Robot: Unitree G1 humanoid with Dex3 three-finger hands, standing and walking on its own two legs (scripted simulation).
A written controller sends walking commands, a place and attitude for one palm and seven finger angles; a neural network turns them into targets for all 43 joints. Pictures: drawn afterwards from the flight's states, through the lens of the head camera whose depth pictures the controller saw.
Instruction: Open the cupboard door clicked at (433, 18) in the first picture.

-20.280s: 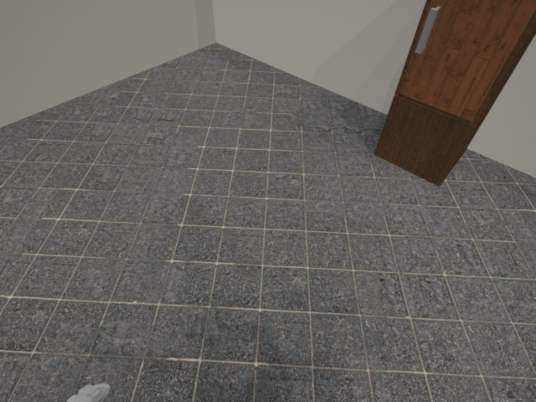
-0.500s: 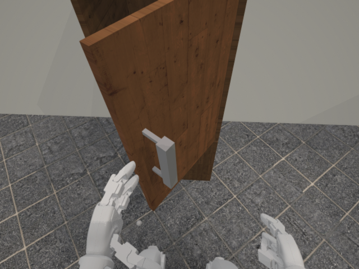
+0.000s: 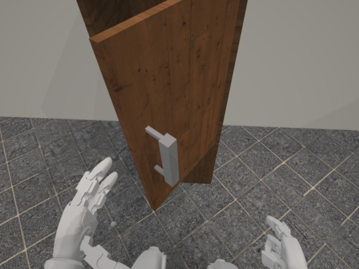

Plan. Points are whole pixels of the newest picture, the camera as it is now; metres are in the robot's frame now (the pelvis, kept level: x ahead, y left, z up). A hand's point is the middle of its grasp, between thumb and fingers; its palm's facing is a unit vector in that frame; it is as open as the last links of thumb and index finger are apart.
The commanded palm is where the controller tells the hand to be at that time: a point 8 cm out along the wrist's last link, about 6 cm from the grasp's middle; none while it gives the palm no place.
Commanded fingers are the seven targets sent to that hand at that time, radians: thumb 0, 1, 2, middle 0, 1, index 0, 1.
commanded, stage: draw the hand back to the body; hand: left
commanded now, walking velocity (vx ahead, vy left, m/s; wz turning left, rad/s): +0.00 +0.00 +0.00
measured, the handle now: (162, 157) +0.35 +0.06 +0.06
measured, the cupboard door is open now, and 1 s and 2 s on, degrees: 55 55 55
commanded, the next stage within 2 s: step back with the hand held close in 1.40 s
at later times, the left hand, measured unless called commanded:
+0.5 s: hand (54, 207) +0.20 +0.20 +0.15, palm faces +0.13 -0.95 -0.29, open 15.1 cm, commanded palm +0.17 +0.26 +0.18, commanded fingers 0.00 0.03 0.52 -0.17 -0.30 -0.17 -0.30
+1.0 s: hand out of the picture +0.23 +0.28 +0.24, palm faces +0.41 -0.81 -0.42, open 9.3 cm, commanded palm +0.18 +0.33 +0.26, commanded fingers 0.00 0.90 0.90 -0.20 -0.30 -0.20 -0.30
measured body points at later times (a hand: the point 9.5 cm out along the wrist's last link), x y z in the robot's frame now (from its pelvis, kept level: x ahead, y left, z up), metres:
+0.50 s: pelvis +0.02 +0.03 +0.06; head +0.02 +0.01 +0.51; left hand +0.19 +0.25 +0.17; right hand +0.20 -0.20 -0.01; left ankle +0.04 +0.12 -0.64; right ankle +0.00 -0.09 -0.64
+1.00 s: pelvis +0.04 +0.03 +0.09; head +0.02 +0.01 +0.54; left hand +0.20 +0.32 +0.26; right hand +0.22 -0.19 +0.02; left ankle +0.04 +0.12 -0.64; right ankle +0.00 -0.09 -0.64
